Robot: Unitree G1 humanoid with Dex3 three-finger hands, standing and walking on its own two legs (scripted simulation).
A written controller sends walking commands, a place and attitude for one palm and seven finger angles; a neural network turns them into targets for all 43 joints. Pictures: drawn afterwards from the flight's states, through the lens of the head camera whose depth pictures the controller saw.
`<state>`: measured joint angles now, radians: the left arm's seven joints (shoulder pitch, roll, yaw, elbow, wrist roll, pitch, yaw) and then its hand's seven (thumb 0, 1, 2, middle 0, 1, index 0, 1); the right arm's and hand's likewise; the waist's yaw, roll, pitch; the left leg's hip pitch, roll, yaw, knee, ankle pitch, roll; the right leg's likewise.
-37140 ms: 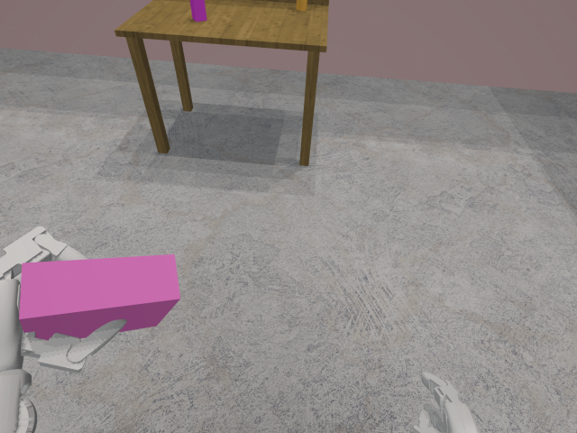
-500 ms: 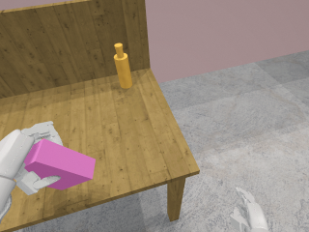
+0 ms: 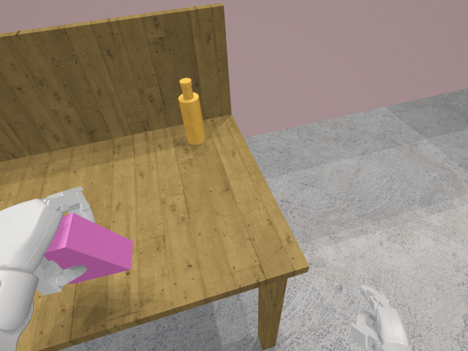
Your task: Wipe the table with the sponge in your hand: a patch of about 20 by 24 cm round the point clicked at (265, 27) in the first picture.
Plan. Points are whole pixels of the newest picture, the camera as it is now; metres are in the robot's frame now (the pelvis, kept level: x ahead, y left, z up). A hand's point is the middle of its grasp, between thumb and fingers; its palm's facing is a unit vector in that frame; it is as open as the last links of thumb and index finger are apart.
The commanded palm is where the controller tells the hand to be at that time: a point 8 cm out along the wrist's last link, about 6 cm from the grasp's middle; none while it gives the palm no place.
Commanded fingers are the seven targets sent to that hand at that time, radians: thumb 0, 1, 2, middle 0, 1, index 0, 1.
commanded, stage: turn the palm down, sponge in hand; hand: left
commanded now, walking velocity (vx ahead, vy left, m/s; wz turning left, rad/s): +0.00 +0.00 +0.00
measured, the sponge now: (83, 256) +0.23 +0.27 +0.08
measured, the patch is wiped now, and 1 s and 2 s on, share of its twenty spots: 0.00 0.00 0.00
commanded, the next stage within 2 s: move the sponge above the wiping area in 0.96 s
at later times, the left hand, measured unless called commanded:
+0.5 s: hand (11, 239) +0.22 +0.37 +0.13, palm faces +0.13 -0.08 -0.99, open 9.2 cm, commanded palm +0.18 +0.33 +0.18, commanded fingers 0.00 0.10 1.30 -1.20 -1.60 -1.20 -1.60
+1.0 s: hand (38, 256) +0.21 +0.33 +0.10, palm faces -0.07 -0.14 -0.99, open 9.2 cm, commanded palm +0.18 +0.32 +0.18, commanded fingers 0.00 0.10 1.30 -1.20 -1.60 -1.20 -1.60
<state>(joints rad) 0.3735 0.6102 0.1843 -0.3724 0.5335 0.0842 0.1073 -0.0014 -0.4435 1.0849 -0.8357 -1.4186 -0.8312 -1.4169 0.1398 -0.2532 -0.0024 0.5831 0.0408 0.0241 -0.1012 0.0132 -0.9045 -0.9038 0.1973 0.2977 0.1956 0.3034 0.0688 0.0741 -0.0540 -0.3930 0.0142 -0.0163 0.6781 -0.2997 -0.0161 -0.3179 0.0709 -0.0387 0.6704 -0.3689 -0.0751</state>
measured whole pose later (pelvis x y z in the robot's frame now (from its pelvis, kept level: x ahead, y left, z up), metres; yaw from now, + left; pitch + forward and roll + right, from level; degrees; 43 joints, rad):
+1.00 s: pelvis +0.00 +0.04 +0.02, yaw +1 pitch -2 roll +0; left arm 0.16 0.50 -0.04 -0.17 0.87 0.43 -0.07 0.00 -0.45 1.09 -0.83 -1.43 -0.83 -1.43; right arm -0.02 -0.27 0.06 0.65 0.05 0.08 -0.05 0.01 -0.90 -0.90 0.20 0.30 0.20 0.30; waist 0.12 0.12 0.01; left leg -0.24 -0.04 -0.01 0.45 -0.18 0.04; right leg -0.16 0.02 -0.03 0.44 -0.25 -0.02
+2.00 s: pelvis +0.01 +0.03 +0.02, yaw -1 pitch +0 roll -1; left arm 0.11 0.46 -0.11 -0.07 0.99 0.21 0.11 0.00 -0.45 1.09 -0.84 -1.43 -0.84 -1.43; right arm 0.03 -0.24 0.01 0.68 0.03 0.05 -0.06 0.01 -0.90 -0.90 0.20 0.30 0.20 0.30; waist 0.12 0.08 -0.01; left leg -0.26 -0.01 0.01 0.49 -0.22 0.03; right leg -0.18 0.04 0.00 0.46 -0.27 -0.04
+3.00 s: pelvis +0.01 +0.01 +0.02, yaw +0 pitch +1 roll +0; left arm -0.08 0.37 -0.15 0.30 0.93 0.49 0.12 0.00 -0.45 1.08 -0.84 -1.44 -0.84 -1.44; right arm 0.03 -0.26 0.02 0.71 0.09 0.12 -0.05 0.01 -0.91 -0.90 0.20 0.30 0.20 0.30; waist 0.05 0.08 -0.05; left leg -0.28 -0.01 0.00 0.47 -0.21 0.01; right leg -0.21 0.05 -0.01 0.48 -0.28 -0.06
